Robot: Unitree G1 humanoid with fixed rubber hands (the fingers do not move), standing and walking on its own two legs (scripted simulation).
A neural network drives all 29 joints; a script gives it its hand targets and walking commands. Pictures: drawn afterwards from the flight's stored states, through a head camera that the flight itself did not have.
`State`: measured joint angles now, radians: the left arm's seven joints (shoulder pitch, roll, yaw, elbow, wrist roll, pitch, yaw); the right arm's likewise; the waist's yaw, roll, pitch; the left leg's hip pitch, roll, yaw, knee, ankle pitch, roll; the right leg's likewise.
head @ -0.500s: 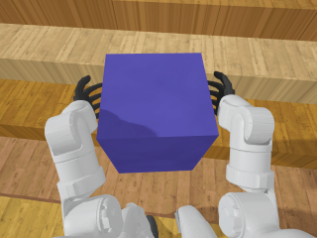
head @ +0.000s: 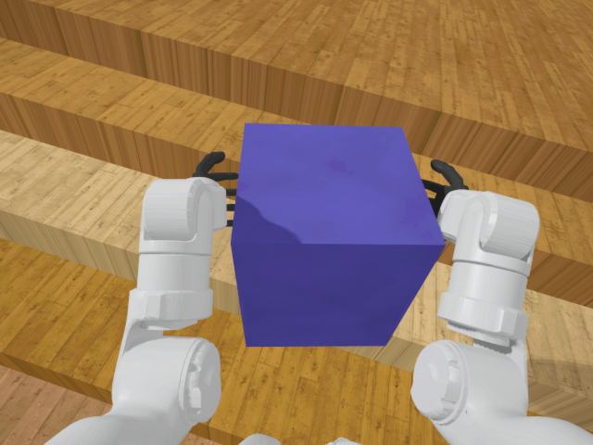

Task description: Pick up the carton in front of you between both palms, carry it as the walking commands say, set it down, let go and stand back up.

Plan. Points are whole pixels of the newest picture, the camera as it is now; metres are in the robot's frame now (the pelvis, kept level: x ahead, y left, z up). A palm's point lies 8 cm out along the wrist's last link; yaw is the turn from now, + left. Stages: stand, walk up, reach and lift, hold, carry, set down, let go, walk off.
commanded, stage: carry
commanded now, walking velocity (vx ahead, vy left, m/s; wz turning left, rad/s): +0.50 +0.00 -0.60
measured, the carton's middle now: (320, 242) +0.36 +0.07 +0.08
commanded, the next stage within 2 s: none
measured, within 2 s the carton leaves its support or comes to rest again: neither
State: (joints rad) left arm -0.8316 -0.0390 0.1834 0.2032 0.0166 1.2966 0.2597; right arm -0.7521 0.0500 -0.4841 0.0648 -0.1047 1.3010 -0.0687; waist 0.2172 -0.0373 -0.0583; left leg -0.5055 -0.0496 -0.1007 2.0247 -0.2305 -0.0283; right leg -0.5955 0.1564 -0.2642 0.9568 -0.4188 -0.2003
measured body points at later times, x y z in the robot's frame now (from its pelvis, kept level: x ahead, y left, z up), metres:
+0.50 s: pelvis +0.27 +0.18 +0.17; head +0.31 +0.18 +0.62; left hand +0.68 +0.19 +0.30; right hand +0.55 -0.09 +0.30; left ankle +0.39 +0.28 -0.50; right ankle +0.20 +0.10 -0.35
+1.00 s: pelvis +0.53 -0.01 +0.25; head +0.58 +0.02 +0.70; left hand +0.95 -0.05 +0.39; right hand +0.80 -0.31 +0.41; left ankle +0.41 +0.28 -0.45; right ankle +0.61 -0.19 -0.34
